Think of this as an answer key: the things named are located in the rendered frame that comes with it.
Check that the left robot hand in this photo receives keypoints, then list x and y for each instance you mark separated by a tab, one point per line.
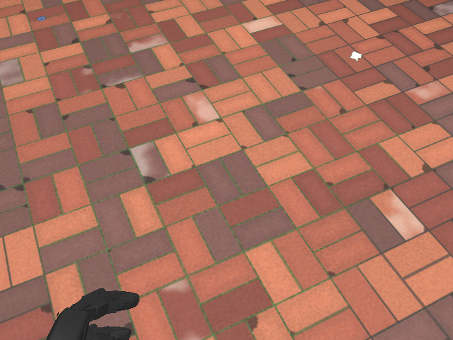
73	323

